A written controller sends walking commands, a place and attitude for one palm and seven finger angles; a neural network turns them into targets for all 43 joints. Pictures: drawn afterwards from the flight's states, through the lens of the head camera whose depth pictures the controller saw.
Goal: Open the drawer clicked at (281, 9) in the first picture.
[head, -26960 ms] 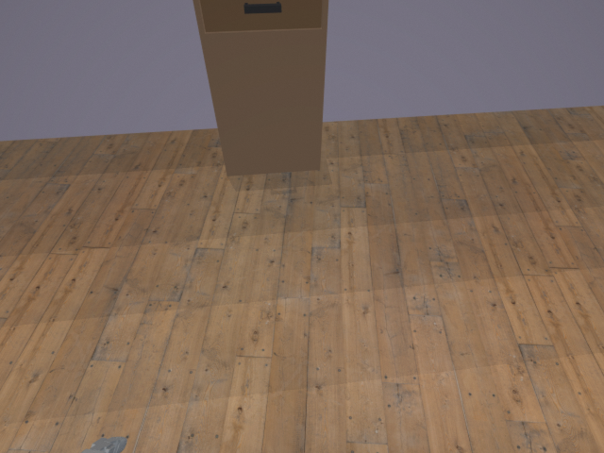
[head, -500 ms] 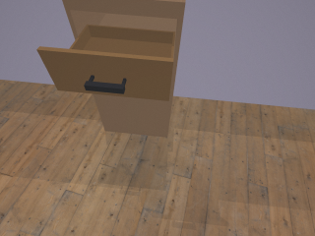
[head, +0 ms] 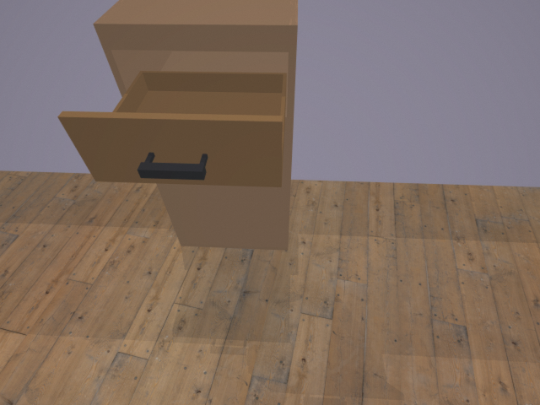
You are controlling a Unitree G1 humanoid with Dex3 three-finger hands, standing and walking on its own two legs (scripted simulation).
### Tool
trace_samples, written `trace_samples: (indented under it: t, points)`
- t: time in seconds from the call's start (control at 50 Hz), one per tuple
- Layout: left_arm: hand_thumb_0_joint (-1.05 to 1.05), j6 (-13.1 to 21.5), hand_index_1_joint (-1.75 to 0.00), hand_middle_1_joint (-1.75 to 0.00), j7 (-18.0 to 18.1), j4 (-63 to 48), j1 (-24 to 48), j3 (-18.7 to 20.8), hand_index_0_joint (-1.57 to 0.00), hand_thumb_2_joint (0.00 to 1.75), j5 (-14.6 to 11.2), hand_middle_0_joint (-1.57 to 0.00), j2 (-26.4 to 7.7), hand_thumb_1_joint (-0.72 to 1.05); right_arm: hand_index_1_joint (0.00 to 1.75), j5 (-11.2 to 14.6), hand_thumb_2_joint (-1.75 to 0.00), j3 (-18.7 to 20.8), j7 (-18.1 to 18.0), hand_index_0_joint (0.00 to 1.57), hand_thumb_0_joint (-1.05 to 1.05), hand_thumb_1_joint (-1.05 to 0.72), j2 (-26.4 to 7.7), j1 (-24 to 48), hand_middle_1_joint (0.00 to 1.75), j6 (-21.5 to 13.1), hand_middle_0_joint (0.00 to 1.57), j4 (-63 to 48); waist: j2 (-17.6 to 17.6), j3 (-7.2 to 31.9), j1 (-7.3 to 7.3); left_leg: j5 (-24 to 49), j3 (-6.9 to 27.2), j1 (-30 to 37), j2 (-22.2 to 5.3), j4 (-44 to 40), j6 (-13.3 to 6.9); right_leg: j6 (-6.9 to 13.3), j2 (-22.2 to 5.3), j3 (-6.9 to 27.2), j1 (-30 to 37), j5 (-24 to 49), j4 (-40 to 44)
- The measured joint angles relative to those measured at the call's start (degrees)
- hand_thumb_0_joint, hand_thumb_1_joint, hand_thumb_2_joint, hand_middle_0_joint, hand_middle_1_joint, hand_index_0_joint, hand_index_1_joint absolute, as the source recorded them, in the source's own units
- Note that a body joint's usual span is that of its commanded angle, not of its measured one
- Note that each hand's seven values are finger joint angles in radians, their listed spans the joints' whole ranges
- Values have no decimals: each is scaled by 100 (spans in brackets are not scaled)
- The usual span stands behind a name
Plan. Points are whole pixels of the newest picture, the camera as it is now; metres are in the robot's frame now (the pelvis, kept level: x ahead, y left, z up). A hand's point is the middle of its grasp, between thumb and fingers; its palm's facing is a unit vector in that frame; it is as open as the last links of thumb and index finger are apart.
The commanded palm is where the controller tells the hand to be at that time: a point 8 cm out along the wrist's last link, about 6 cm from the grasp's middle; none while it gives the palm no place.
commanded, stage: let the arm hang, fingers relaxed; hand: left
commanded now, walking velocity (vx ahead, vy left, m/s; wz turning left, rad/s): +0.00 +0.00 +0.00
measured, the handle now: (174, 164) +0.55 +0.23 +0.02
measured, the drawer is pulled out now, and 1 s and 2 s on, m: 0.29 0.29 0.29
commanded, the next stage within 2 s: look to check the result in 0.14 s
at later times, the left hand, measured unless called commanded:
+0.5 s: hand out of the picture +0.03 +0.18 -0.17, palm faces +0.00 -0.97 -0.25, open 7.4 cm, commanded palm none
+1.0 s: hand out of the picture +0.06 +0.19 -0.16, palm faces +0.00 -0.96 -0.29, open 7.4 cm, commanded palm none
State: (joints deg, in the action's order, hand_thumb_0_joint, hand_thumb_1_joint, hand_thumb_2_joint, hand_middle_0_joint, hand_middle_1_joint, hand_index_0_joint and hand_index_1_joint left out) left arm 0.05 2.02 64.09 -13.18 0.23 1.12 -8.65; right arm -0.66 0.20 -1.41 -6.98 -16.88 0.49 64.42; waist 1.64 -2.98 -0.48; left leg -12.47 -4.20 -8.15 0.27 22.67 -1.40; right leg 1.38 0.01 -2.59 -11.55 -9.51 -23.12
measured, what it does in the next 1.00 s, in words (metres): stands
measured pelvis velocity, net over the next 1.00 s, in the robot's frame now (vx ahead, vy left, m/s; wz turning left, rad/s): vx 0.01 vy -0.02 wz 0.01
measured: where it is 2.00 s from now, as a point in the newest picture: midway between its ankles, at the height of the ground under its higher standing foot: outside the picture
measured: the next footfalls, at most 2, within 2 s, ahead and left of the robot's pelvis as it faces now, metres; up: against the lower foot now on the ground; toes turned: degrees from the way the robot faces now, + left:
none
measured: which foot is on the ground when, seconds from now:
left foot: down 0.00-1.00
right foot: down 0.00-1.00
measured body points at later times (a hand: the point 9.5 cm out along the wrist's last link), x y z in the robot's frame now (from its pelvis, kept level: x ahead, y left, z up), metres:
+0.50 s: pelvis +0.01 -0.01 +0.00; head +0.03 -0.03 +0.45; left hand +0.03 +0.23 -0.15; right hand +0.01 -0.25 -0.16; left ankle +0.00 +0.10 -0.74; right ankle +0.04 -0.10 -0.74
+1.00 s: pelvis +0.01 -0.02 +0.00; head +0.04 -0.04 +0.45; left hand +0.06 +0.24 -0.14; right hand +0.04 -0.28 -0.16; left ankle +0.00 +0.10 -0.74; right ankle +0.04 -0.10 -0.74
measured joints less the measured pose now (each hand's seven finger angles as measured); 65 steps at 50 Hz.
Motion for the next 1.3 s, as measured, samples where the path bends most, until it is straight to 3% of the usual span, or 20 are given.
trace_samples:
  t: [0.3, 1.3]
  points:
    - [0, 19, -30, -30, -46, 81, 67, 28, -20, 89, -16, -20, -163, 91, 30, 8, -90, 78, -6, 20, 0, -91, -324, 121, 30, 12, 20, 67, -33, -152, -5, 45, 11, 128, -79, -157, 78, 70, 89, -12, 139, 60, 192]
    - [0, 89, -30, -30, -100, 91, 620, 98, -20, 89, -13, -21, -643, 90, 30, -3, -90, 96, 68, 20, 0, -91, -836, 742, 30, 29, 20, 53, 4, -173, -10, 124, 75, 376, -201, -532, 222, 186, 230, -70, 406, 124, 586]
